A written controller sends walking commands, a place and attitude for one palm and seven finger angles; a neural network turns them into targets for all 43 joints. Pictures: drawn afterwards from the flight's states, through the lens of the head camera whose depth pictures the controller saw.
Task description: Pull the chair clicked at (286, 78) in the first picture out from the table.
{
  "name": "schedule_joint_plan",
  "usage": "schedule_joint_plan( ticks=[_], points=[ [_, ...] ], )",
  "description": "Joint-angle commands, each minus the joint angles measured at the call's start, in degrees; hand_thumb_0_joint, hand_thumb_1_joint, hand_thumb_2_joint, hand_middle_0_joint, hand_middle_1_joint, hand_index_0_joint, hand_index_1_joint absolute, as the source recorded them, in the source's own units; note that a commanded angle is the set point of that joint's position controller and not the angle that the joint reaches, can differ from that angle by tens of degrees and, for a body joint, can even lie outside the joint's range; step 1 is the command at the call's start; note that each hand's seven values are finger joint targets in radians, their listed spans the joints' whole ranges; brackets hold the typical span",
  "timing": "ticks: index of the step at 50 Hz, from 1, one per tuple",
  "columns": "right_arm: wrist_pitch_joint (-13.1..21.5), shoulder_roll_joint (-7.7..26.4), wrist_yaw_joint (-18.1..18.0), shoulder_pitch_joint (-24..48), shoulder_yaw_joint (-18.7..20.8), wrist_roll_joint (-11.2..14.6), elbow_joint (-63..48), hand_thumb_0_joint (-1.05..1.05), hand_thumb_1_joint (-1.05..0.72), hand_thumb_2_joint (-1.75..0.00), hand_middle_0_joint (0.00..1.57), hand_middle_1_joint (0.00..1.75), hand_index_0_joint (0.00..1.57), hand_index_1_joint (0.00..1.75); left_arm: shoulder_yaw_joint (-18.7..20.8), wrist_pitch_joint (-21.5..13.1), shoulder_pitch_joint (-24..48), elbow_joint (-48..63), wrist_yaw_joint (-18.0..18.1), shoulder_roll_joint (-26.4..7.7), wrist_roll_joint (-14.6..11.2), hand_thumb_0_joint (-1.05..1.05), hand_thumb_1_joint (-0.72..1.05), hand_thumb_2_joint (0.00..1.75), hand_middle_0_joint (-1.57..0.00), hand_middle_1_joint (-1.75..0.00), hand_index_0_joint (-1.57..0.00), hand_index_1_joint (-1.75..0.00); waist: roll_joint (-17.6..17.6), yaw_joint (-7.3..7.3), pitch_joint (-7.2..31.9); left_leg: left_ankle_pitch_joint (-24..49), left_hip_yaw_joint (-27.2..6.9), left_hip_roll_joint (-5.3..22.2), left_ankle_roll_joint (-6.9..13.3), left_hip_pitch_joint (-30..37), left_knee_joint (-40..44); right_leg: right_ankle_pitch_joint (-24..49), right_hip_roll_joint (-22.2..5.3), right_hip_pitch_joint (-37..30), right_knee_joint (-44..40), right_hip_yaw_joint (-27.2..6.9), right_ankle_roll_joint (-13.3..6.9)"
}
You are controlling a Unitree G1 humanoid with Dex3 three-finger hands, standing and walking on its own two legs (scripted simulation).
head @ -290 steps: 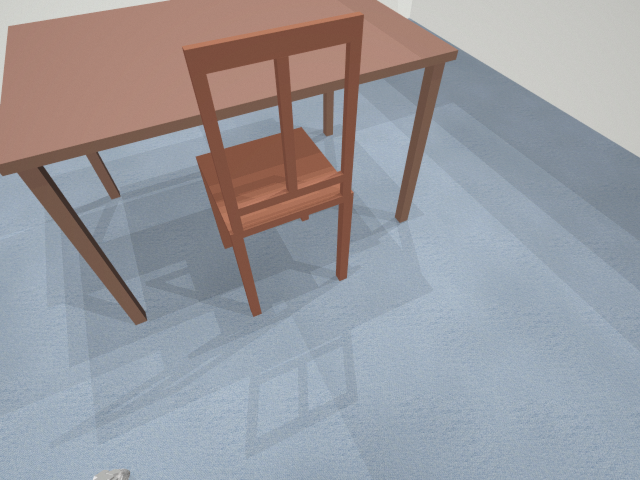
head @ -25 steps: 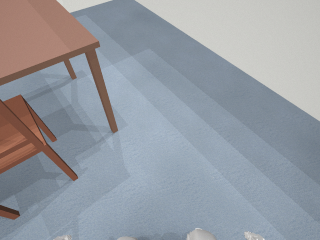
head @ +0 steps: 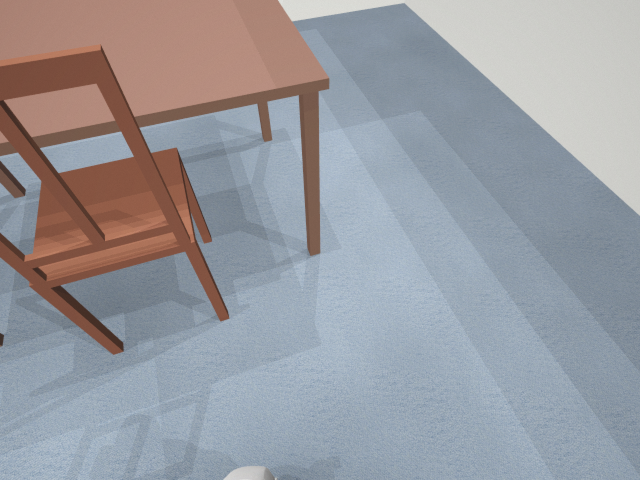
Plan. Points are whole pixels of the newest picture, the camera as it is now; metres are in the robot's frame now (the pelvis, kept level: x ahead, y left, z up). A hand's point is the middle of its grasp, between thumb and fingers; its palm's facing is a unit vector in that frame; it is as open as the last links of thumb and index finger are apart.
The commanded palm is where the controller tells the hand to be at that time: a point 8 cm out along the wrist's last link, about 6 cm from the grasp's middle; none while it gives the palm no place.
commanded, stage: turn to face it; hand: left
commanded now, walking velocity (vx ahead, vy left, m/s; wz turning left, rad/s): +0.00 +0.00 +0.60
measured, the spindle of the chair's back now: (54, 183) +0.58 +0.55 -0.05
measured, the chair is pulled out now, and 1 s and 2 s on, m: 0.00 0.00 0.00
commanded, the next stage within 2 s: take the last steps up to it in 0.58 s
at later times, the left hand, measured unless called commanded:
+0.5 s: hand out of the picture +0.05 +0.21 -0.14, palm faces +0.25 -0.91 -0.32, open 7.4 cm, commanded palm none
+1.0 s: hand out of the picture -0.10 +0.22 -0.17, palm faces +0.43 -0.87 -0.22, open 7.4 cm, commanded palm none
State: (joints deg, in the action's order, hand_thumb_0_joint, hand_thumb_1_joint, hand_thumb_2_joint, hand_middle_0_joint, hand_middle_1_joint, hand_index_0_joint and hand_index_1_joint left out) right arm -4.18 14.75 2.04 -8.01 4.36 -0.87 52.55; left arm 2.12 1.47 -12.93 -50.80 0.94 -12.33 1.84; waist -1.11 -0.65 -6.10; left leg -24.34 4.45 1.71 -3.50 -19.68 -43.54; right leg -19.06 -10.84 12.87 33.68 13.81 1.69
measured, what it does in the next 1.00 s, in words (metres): steps on the spot, turning left: left foot, then right foot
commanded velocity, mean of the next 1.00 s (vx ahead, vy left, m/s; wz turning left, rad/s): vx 0.10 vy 0.03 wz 0.29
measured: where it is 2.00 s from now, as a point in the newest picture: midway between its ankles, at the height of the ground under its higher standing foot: (275, 445)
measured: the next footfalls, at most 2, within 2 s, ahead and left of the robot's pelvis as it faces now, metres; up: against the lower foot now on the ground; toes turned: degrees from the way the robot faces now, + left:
left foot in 0.04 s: +0.04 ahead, +0.14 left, +0.00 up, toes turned +7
right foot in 0.44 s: +0.07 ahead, -0.11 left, +0.00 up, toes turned +10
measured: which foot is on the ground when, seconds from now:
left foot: up 0.00-0.02, down 0.04-0.44, up 0.46-0.86, down 0.88-1.00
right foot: down 0.00-0.04, up 0.06-0.42, down 0.44-0.88, up 0.90-1.00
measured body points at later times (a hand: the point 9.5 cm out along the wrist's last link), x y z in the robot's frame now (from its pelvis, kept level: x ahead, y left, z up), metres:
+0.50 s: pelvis +0.00 -0.01 +0.00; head +0.04 -0.04 +0.44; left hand +0.03 +0.26 -0.12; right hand +0.13 -0.24 -0.17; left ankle -0.02 +0.12 -0.70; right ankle +0.03 -0.11 -0.73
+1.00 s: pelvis +0.00 +0.04 +0.00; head +0.01 +0.06 +0.45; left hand -0.12 +0.27 -0.15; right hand +0.15 -0.16 -0.14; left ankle -0.08 +0.10 -0.73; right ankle +0.04 -0.09 -0.67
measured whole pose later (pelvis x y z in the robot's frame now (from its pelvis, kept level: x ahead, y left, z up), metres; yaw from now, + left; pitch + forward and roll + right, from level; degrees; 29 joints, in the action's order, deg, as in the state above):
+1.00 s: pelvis +0.00 +0.04 +0.00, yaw +23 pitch +0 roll +0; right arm 1.0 10.4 -0.4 -14.4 1.3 -1.5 55.9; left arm 3.4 2.5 -18.1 -60.7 -0.6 -14.2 1.9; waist -2.1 -1.9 -1.9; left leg -19.1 3.1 -0.8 2.2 -7.3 -26.3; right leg -22.9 -5.8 25.6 58.5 4.7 1.2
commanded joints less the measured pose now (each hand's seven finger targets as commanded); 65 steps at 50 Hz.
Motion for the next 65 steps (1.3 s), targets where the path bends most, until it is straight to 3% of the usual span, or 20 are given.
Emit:
schedule_joint_plan(
  ticks=[1, 2, 3, 8, 19, 20, 22, 25, 28, 34, 39, 41, 42, 43, 45, 50, 60, 63, 64, 65],
  points=[
    [3.04, 8.74, -0.54, -4.25, 1.80, -0.18, -4.49, 0.00, -0.90, -0.90, 0.20, 0.30, 0.20, 0.30, 4.42, -0.21, -2.48, 3.34, 0.15, -11.81, -1.15, 0.00, 0.90, 0.90, -0.20, -0.30, -0.20, -0.30, -0.39, 2.59, 12.30, 19.68, -4.31, 4.21, 3.80, 16.99, 20.37, 20.65, -7.19, 3.55, 9.89, -2.77, -0.38],
    [3.35, 15.47, -1.00, -8.61, 3.55, -0.41, -4.23, 0.00, -0.90, -0.90, 0.20, 0.30, 0.20, 0.30, 3.48, -0.18, -0.02, 6.48, -0.43, -7.63, -1.48, 0.00, 0.90, 0.90, -0.20, -0.30, -0.20, -0.30, 18.76, 5.34, 12.40, 43.78, -25.50, 20.02, 12.25, 24.17, 21.73, -13.82, 1.50, 20.39, 22.86, -1.70, 4.54],
    [2.98, 16.58, -1.26, -12.39, 3.54, -0.01, -2.60, 0.00, -0.90, -0.90, 0.20, 0.30, 0.20, 0.30, 2.93, 0.12, 3.82, 8.16, -0.04, -7.91, -0.82, 0.00, 0.90, 0.90, -0.20, -0.30, -0.20, -0.30, 14.80, 6.58, 12.87, 48.57, -25.71, 23.81, 16.87, 22.43, 21.00, -20.31, 2.40, 22.15, 29.96, -8.17, 3.67],
    [3.49, 10.09, -2.68, -1.41, 1.34, -0.30, -5.27, 0.00, -0.90, -0.90, 0.20, 0.30, 0.20, 0.30, 3.32, 0.62, 2.74, 3.72, -0.39, -7.72, -1.05, 0.00, 0.90, 0.90, -0.20, -0.30, -0.20, -0.30, 10.30, 1.58, 7.69, 36.58, -16.27, 11.46, 12.18, 10.82, 22.58, -5.64, 3.77, 18.07, 31.14, -12.59, 3.90],
    [2.33, 9.34, -2.43, -0.62, 1.72, -0.32, -4.91, 0.00, -0.90, -0.90, 0.20, 0.30, 0.20, 0.30, 2.46, -0.40, -1.41, 3.19, 0.30, -6.23, -1.61, 0.00, 0.90, 0.90, -0.20, -0.30, -0.20, -0.30, 9.00, -0.16, 9.29, 30.94, -21.21, 8.77, 11.33, 4.60, 18.00, 1.48, 9.51, -0.55, -0.34, -10.78, 2.47],
    [2.41, 8.21, -2.28, -0.25, 1.56, 0.06, -5.12, 0.00, -0.90, -0.90, 0.20, 0.30, 0.20, 0.30, 2.76, -1.04, -3.99, 2.78, 0.46, -7.61, -1.41, 0.00, 0.90, 0.90, -0.20, -0.30, -0.20, -0.30, 6.34, -1.52, 9.85, 26.98, -19.78, 6.21, 8.95, 1.35, 14.16, 7.21, 8.03, -6.51, -9.31, -11.95, 2.18],
    [2.52, 2.64, -1.86, -1.04, 0.77, 0.48, -7.31, 0.00, -0.90, -0.90, 0.20, 0.30, 0.20, 0.30, 4.24, -1.87, -4.95, 3.17, 0.88, -16.27, -0.16, 0.00, 0.90, 0.90, -0.20, -0.30, -0.20, -0.30, -16.33, -2.13, 9.16, -9.61, -7.28, -6.01, 1.59, -12.94, -8.94, 19.46, -16.68, -10.46, -17.97, -34.98, -8.76],
    [0.93, 4.57, -1.51, -1.53, 1.72, -0.13, -3.95, 0.00, -0.90, -0.90, 0.20, 0.30, 0.20, 0.30, 3.48, -1.65, 2.11, 4.33, 1.28, -11.00, -0.72, 0.00, 0.90, 0.90, -0.20, -0.30, -0.20, -0.30, -7.51, 1.03, 4.45, -2.98, -10.18, -1.47, 1.68, -11.77, -26.14, 13.79, -10.56, -0.16, -17.45, -25.63, -10.05],
    [1.09, 3.00, -1.09, -2.76, 0.97, -0.25, -2.03, 0.00, -0.90, -0.90, 0.20, 0.30, 0.20, 0.30, 2.64, -2.27, 1.76, 3.73, 1.09, -8.68, -0.51, 0.00, 0.90, 0.90, -0.20, -0.30, -0.20, -0.30, -8.74, 1.00, 4.83, 1.41, -6.82, -0.95, 0.31, -10.19, -23.31, 20.96, -6.49, -2.39, -15.44, -16.87, -8.59],
    [1.43, 1.09, -1.33, 2.24, -0.16, 0.25, -1.83, 0.00, -0.90, -0.90, 0.20, 0.30, 0.20, 0.30, 3.12, -1.96, -5.47, -0.27, 0.88, -10.63, -0.07, 0.00, 0.90, 0.90, -0.20, -0.30, -0.20, -0.30, -10.07, -2.53, 6.12, -2.06, -2.89, -1.58, 0.12, -5.48, -7.57, 29.01, -7.23, -7.27, -13.76, -15.90, -10.05],
    [2.92, 1.27, -0.99, 0.74, -0.92, 0.04, -1.33, 0.00, -0.90, -0.90, 0.20, 0.30, 0.20, 0.30, 4.04, -2.22, -6.43, -3.01, 0.30, -11.97, -0.03, 0.00, 0.90, 0.90, -0.20, -0.30, -0.20, -0.30, -9.69, -2.81, 7.82, -1.83, -0.43, -0.98, 1.74, 0.64, 5.31, 9.53, -9.70, -7.30, -15.45, -17.78, -9.41],
    [3.65, 1.35, -1.09, -3.90, -1.00, -0.21, 0.24, 0.00, -0.90, -0.90, 0.20, 0.30, 0.20, 0.30, 4.01, -1.92, -4.28, -3.71, -0.05, -11.49, -0.39, 0.00, 0.90, 0.90, -0.20, -0.30, -0.20, -0.30, -7.46, 0.06, 5.88, 3.88, 1.82, -1.67, 2.76, 11.48, 16.84, -3.53, -7.44, 2.09, -13.39, -14.59, -6.44],
    [4.26, 3.63, -1.46, -7.80, -0.58, -0.22, 1.43, 0.00, -0.90, -0.90, 0.20, 0.30, 0.20, 0.30, 3.61, -1.60, -3.25, -3.27, -0.41, -9.64, -0.83, 0.00, 0.90, 0.90, -0.20, -0.30, -0.20, -0.30, -0.66, 2.16, 6.36, 3.59, -2.55, 0.84, 4.03, 19.64, 22.90, -7.90, -4.17, 9.52, -6.80, -11.33, -3.82],
    [4.41, 9.25, -1.93, -12.55, 0.82, -0.94, 2.30, 0.00, -0.90, -0.90, 0.20, 0.30, 0.20, 0.30, 2.93, -1.32, -1.96, -1.57, -1.06, -5.67, -1.06, 0.00, 0.90, 0.90, -0.20, -0.30, -0.20, -0.30, 17.08, 4.65, 5.97, -3.57, -20.84, 13.78, 9.10, 25.02, 28.37, -12.70, 3.75, 21.54, 8.28, -4.08, -0.12],
    [4.40, 11.13, -2.79, -16.57, 0.72, -0.82, 3.47, 0.00, -0.90, -0.90, 0.20, 0.30, 0.20, 0.30, 1.92, -1.63, 5.39, 1.51, -1.20, -4.75, -0.05, 0.00, 0.90, 0.90, -0.20, -0.30, -0.20, -0.30, 16.82, 6.43, 2.03, -7.32, -31.50, 20.86, 16.24, 20.08, 34.53, -14.57, 5.00, 29.89, 25.23, -9.59, -0.53],
    [6.79, 4.17, -3.50, -11.06, -1.74, 0.10, 3.06, 0.00, -0.90, -0.90, 0.20, 0.30, 0.20, 0.30, 1.33, -2.16, -0.68, -4.47, -2.46, -4.27, -0.37, 0.00, 0.90, 0.90, -0.20, -0.30, -0.20, -0.30, 7.96, 0.90, 0.75, 15.88, -14.48, 10.82, 14.13, 16.86, 33.61, 1.65, 3.89, 24.19, 28.00, -10.54, 0.07],
    [7.65, 3.45, -3.69, -18.28, -1.47, -0.52, 9.22, 0.00, -0.90, -0.90, 0.20, 0.30, 0.20, 0.30, 0.75, -2.85, 7.72, -1.73, -2.48, -2.00, -0.94, 0.00, 0.90, 0.90, -0.20, -0.30, -0.20, -0.30, 6.26, 2.83, -2.12, 28.78, -10.73, 12.28, 14.86, 17.62, 30.18, 2.91, 6.01, 16.48, 7.04, -7.58, -1.03],
    [7.71, 3.59, -3.86, -16.89, -1.56, -0.24, 10.26, 0.00, -0.90, -0.90, 0.20, 0.30, 0.20, 0.30, 1.64, -3.61, -2.02, -4.54, -2.31, -2.70, -0.73, 0.00, 0.90, 0.90, -0.20, -0.30, -0.20, -0.30, 4.06, -2.27, 1.61, 36.86, -6.78, 9.13, 12.19, 13.59, 18.55, 7.25, 9.80, -0.06, -1.47, -5.12, -2.79],
    [8.09, 2.38, -3.66, -16.95, -1.63, 0.30, 10.27, 0.00, -0.90, -0.90, 0.20, 0.30, 0.20, 0.30, 2.49, -4.43, -10.10, -6.95, -1.92, -5.33, -0.43, 0.00, 0.90, 0.90, -0.20, -0.30, -0.20, -0.30, 1.25, -5.60, 6.38, 35.93, -4.81, 6.24, 10.08, 7.97, 6.66, 9.12, 7.19, -13.04, -4.20, -9.62, -4.45],
    [8.40, -0.24, -3.00, -18.81, -1.96, 0.96, 8.96, 0.00, -0.90, -0.90, 0.20, 0.30, 0.20, 0.30, 4.06, -5.27, -18.42, -8.98, -1.04, -11.49, -0.05, 0.00, 0.90, 0.90, -0.20, -0.30, -0.20, -0.30, -12.11, -7.79, 13.40, 14.53, -0.35, -1.02, 7.02, -5.77, -11.36, 8.85, -8.34, -26.36, -10.64, -31.65, -10.32]
  ],
)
